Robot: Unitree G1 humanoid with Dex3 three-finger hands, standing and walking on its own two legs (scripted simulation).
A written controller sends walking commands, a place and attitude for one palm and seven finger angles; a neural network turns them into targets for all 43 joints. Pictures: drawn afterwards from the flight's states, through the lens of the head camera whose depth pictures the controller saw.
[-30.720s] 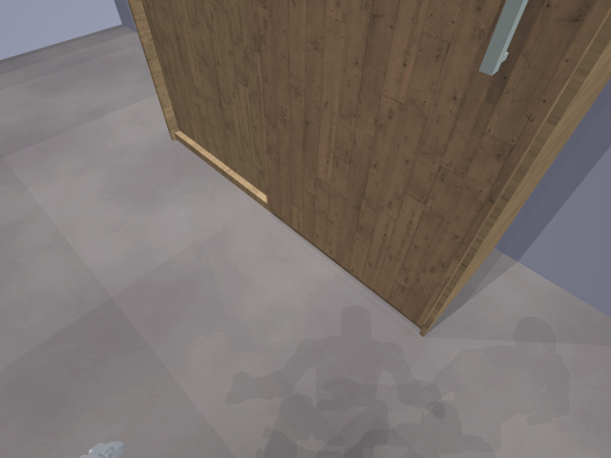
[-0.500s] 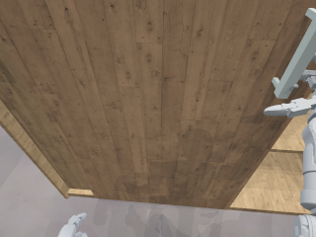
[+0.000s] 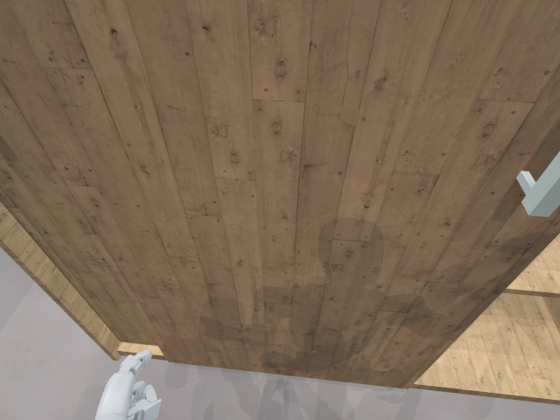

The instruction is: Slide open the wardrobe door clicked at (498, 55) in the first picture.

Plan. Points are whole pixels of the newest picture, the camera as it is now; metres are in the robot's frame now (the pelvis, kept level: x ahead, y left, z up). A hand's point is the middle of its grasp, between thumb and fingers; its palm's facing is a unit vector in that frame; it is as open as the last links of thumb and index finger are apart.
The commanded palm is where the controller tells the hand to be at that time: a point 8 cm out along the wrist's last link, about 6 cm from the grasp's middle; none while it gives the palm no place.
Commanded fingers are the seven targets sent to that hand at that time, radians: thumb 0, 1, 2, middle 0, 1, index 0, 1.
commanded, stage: slip the hand off the handle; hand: right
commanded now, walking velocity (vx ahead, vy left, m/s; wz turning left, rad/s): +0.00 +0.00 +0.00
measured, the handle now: out of the picture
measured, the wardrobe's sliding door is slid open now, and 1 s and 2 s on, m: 0.58 0.58 0.58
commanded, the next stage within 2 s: draw the hand back to the body in 0.74 s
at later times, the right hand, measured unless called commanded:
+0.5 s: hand out of the picture +0.22 -0.36 +0.22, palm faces +0.48 +0.87 -0.15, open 14.7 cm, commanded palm +0.17 -0.40 +0.22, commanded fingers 0.00 0.55 -0.20 0.25 1.15 0.25 1.15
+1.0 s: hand out of the picture +0.17 -0.35 +0.20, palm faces +0.35 +0.93 -0.13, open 14.7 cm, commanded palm +0.12 -0.39 +0.21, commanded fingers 0.00 0.55 -0.20 0.25 1.15 0.25 1.15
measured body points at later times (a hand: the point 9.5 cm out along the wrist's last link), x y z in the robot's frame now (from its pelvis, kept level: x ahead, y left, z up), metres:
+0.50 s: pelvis -0.02 +0.00 +0.00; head -0.05 +0.00 +0.45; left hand +0.15 +0.24 -0.09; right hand +0.19 -0.40 +0.23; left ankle -0.03 +0.09 -0.73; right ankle +0.04 -0.08 -0.73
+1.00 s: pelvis -0.03 -0.01 +0.00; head -0.07 -0.01 +0.45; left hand +0.19 +0.20 -0.06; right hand +0.15 -0.40 +0.21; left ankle -0.03 +0.09 -0.73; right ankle +0.04 -0.08 -0.73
